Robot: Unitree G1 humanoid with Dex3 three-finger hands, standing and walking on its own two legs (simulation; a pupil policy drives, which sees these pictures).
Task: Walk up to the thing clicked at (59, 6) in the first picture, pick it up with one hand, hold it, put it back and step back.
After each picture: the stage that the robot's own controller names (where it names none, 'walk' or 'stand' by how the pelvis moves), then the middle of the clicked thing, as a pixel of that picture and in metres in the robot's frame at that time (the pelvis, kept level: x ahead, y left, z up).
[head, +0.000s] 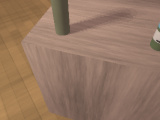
stand; (60, 7) +0.64 +0.12 +0.14
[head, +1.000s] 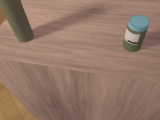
stand; (14, 11) +0.55 +0.27 +0.17
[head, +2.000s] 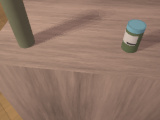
stand; (17, 17) +0.54 +0.26 +0.16
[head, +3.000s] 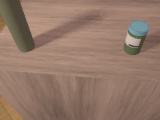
stand; (16, 21) +0.52 +0.26 +0.15
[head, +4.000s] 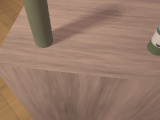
stand; (38, 14) +0.50 +0.17 +0.16
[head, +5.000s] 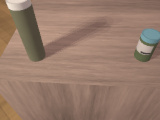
stand; (29, 31) +0.49 +0.21 +0.14
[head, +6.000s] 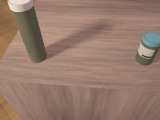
stand; (30, 33) +0.49 +0.21 +0.14
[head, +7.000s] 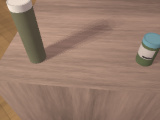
stand; (29, 33) +0.48 +0.21 +0.14
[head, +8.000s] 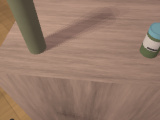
rise first; (28, 22) +0.49 +0.20 +0.15
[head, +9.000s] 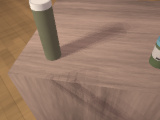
go down; (47, 31) +0.50 +0.19 +0.14
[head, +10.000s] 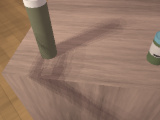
go down; (42, 29) +0.50 +0.17 +0.15
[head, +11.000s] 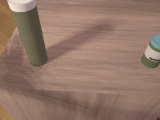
go down; (31, 34) +0.46 +0.17 +0.15
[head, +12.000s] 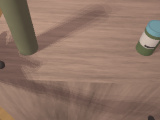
close in; (19, 20) +0.48 +0.18 +0.16
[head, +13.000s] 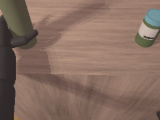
close; (16, 13) +0.50 +0.18 +0.19
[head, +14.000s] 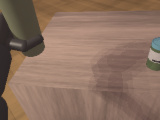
lift; (19, 12) +0.33 +0.15 +0.35
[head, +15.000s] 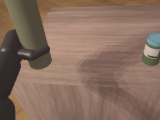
hold; (29, 25) +0.36 +0.15 +0.29
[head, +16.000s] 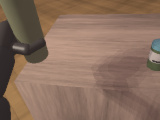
hold; (23, 17) +0.32 +0.16 +0.34
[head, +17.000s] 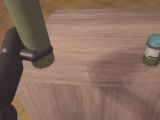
crouch; (30, 24) +0.33 +0.14 +0.31
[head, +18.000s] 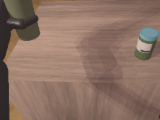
crouch; out of the picture +0.45 +0.17 +0.33
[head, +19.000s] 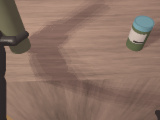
lower; (6, 15) +0.49 +0.19 +0.20
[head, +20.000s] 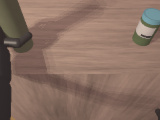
lower; (10, 16) +0.48 +0.19 +0.19
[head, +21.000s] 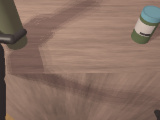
lower; (3, 11) +0.49 +0.20 +0.19
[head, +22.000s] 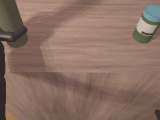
lower; (4, 9) +0.50 +0.20 +0.19
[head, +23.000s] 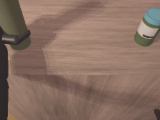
loosen; (8, 12) +0.49 +0.19 +0.19
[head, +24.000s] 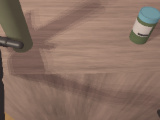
withdraw; (10, 15) +0.49 +0.18 +0.18
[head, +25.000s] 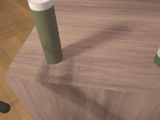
sink last; (48, 33) +0.47 +0.16 +0.16
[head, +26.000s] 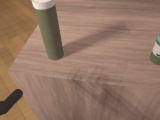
stand; (50, 30) +0.50 +0.17 +0.15
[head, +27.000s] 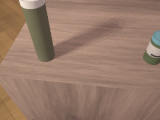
stand; (40, 31) +0.47 +0.17 +0.15
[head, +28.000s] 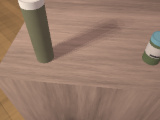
stand; (39, 32) +0.47 +0.17 +0.15
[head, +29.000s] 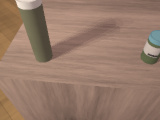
stand; (37, 31) +0.47 +0.18 +0.15
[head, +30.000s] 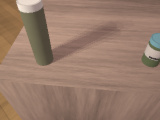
stand; (38, 34) +0.46 +0.17 +0.15
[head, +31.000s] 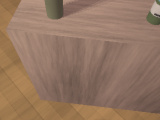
walk; out of the picture +0.63 +0.12 +0.16
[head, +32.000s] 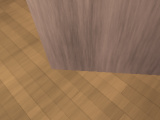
walk; out of the picture +1.01 +0.23 +0.16
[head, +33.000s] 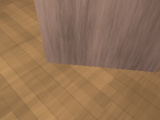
walk; out of the picture +1.22 +0.18 +0.15
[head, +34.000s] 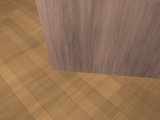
stand; out of the picture +1.14 +0.17 +0.14
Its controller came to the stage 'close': yes
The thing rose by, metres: 0.22
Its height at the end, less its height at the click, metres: +0.00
